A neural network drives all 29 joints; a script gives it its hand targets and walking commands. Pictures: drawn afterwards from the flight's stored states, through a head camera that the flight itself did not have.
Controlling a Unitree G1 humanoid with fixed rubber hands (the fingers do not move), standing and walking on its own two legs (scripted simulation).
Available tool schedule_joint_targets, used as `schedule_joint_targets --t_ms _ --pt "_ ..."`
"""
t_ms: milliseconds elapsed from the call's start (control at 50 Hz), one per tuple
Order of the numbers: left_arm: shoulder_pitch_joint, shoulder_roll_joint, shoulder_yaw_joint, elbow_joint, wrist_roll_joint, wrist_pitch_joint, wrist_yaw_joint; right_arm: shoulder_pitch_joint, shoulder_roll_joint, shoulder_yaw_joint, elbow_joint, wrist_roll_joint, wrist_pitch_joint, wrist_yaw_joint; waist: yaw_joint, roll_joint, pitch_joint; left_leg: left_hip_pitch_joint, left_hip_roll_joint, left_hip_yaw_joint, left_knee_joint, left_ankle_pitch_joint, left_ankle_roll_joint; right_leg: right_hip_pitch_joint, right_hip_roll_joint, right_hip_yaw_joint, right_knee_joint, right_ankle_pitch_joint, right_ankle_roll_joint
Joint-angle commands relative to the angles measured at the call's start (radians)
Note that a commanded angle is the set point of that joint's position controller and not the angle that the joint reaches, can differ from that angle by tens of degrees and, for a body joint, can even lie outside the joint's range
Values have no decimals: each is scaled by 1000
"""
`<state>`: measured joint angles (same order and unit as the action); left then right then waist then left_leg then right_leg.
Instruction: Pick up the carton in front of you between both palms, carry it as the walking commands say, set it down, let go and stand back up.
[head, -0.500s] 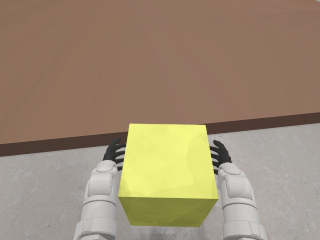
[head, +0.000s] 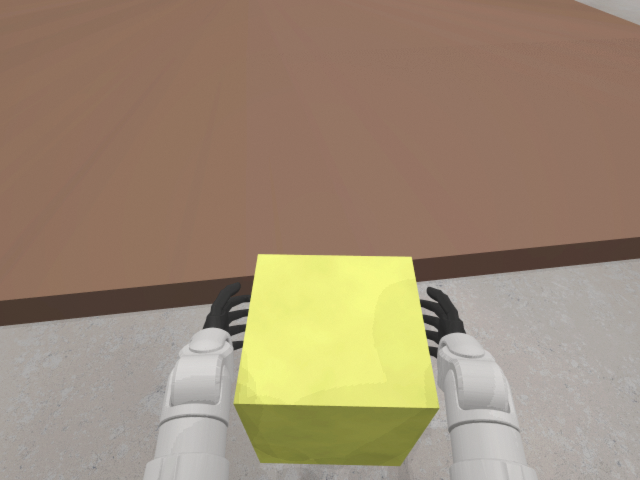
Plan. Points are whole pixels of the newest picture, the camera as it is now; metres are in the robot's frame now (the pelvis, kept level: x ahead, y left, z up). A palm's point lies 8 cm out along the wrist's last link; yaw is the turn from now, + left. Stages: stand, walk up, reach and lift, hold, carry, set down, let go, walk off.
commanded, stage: hold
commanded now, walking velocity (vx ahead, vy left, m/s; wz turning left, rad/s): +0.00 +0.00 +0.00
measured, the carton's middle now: (332, 364) +0.29 +0.00 -0.03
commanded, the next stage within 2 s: carry in 0.80 s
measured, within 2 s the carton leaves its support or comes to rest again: neither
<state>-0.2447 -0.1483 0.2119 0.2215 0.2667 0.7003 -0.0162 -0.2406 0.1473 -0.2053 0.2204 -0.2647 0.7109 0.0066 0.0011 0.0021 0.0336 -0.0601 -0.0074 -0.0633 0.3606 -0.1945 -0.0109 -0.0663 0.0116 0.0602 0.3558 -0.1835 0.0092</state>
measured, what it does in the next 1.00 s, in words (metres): stands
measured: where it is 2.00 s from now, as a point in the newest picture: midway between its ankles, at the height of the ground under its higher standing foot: (313, 398)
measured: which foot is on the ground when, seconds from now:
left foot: down 0.00-1.00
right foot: down 0.00-1.00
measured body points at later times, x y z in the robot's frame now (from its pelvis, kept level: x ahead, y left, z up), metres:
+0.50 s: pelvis -0.01 +0.00 +0.00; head -0.05 +0.00 +0.45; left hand +0.29 +0.15 +0.04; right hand +0.29 -0.15 +0.04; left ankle +0.01 +0.13 -0.75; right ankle +0.01 -0.13 -0.75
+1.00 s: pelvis +0.03 +0.01 -0.01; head -0.02 +0.02 +0.44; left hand +0.32 +0.16 +0.05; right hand +0.32 -0.14 +0.06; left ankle +0.01 +0.13 -0.75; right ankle +0.02 -0.13 -0.75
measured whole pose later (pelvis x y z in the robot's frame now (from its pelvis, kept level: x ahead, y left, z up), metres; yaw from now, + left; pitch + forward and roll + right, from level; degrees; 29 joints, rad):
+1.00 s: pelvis +0.03 +0.01 -0.01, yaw +1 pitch +1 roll +0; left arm -0.21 -0.14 0.14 0.03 0.21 0.86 0.03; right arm -0.21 0.13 -0.17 0.04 -0.18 0.86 -0.02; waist -0.01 -0.02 -0.13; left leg -0.23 0.01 0.01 0.52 -0.31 -0.01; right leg -0.23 -0.02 0.04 0.51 -0.29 0.01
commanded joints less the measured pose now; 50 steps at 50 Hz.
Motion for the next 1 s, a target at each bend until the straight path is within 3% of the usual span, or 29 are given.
schedule_joint_targets --t_ms 0,140,360,760,780,820,840,860,900,920,960,980 --pt "-415 -927 -578 -95 -260 -5 -215 -439 915 577 -119 264 -14 221 -4 -1 -302 83 -88 -17 -42 287 4 110 90 16 -37 273 1" --pt "-427 -879 -510 -55 -221 36 -210 -458 862 514 -78 230 25 223 0 3 -150 19 -81 -3 -71 82 10 51 84 7 -61 71 -7" --pt "-534 -912 -512 -14 -226 23 -224 -562 901 517 -39 233 13 233 0 -1 -199 12 -78 2 -52 19 15 43 78 2 -44 12 -8" --pt "-450 -896 -524 -65 -231 30 -216 -477 892 531 -88 244 22 223 0 -2 -225 51 -85 -2 -54 165 9 87 84 8 -47 161 -2" --pt "-503 -904 -552 -62 -257 40 -215 -522 898 545 -84 260 29 221 -2 -13 -280 -59 109 16 51 49 17 -22 -105 -9 40 39 -18" --pt "-495 -902 -571 -95 -276 46 -210 -530 904 575 -119 289 35 218 -1 -24 -262 -165 79 -4 18 -387 16 -107 -102 39 -34 -428 -32" --pt "-513 -903 -594 -125 -289 52 -205 -542 906 596 -145 303 41 215 -3 -43 -230 -230 67 -2 38 -486 13 -136 -112 71 -52 -561 -43" --pt "-523 -903 -610 -149 -299 60 -199 -562 904 614 -170 314 50 212 1 -63 -214 -268 57 19 88 -444 10 -138 -133 101 -62 -558 -58" --pt "-493 -889 -648 -183 -323 86 -184 -564 898 662 -210 351 76 205 8 -119 -268 -282 17 108 222 -222 -2 -103 -195 175 -98 -436 -100" --pt "-474 -879 -672 -212 -334 107 -174 -558 891 691 -234 376 96 202 6 -130 -296 -267 2 137 190 -192 0 -100 -210 183 -93 -402 -117" --pt "-482 -848 -710 -281 -359 162 -158 -566 878 730 -280 415 148 196 1 -109 -318 -151 8 143 76 -228 9 -191 -180 108 -37 -439 -111" --pt "-493 -837 -728 -306 -376 193 -153 -562 863 736 -292 429 178 191 -2 -39 -295 -91 62 64 15 -290 24 -277 -131 31 45 -436 -82"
